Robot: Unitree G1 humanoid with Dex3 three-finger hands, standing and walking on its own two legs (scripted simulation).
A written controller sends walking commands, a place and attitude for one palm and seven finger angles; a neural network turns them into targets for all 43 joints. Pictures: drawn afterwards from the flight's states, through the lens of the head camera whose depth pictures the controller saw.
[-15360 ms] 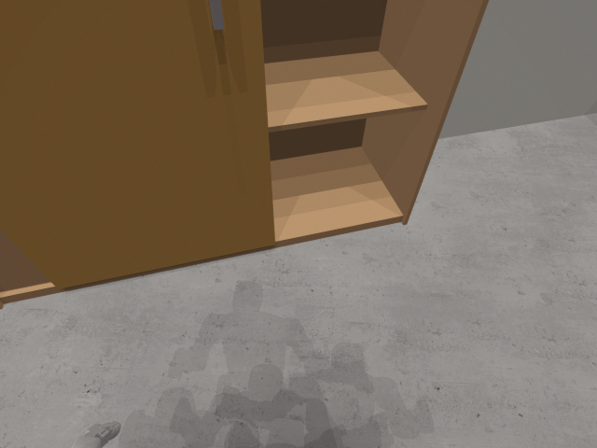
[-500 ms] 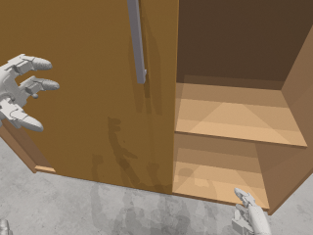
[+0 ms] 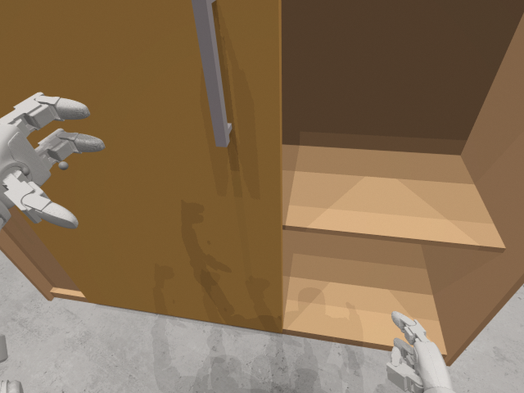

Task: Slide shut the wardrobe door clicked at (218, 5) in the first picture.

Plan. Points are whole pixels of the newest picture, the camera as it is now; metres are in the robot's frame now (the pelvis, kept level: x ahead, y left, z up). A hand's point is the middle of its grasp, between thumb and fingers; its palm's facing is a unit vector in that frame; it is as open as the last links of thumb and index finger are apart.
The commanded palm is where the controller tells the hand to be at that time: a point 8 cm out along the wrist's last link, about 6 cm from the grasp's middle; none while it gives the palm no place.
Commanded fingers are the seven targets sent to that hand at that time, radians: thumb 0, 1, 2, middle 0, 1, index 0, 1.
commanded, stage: move the hooked fingers beside the handle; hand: left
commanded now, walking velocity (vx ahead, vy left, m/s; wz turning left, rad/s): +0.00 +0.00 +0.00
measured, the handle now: (217, 75) +0.54 +0.14 +0.28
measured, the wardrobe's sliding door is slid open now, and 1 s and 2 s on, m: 0.59 0.59 0.59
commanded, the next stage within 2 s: none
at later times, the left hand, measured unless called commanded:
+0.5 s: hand (102, 144) +0.35 +0.27 +0.25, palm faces +0.02 -0.99 -0.10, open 13.9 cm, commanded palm +0.32 +0.30 +0.26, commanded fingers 0.00 -0.50 0.30 -0.30 -1.20 -0.30 -1.20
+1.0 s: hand (155, 112) +0.43 +0.22 +0.26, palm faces -0.03 -1.00 -0.03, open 13.9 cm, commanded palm +0.41 +0.27 +0.26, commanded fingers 0.00 -0.50 0.30 -0.30 -1.20 -0.30 -1.20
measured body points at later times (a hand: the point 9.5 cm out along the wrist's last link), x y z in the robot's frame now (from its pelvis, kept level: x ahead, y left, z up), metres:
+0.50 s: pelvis +0.01 +0.01 +0.00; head -0.01 -0.02 +0.45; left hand +0.35 +0.32 +0.26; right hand +0.21 -0.23 -0.07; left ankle +0.04 +0.11 -0.74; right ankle -0.02 -0.07 -0.74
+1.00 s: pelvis +0.02 +0.01 +0.00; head +0.01 -0.01 +0.45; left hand +0.43 +0.27 +0.26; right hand +0.18 -0.23 -0.09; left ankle +0.04 +0.11 -0.74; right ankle -0.02 -0.07 -0.74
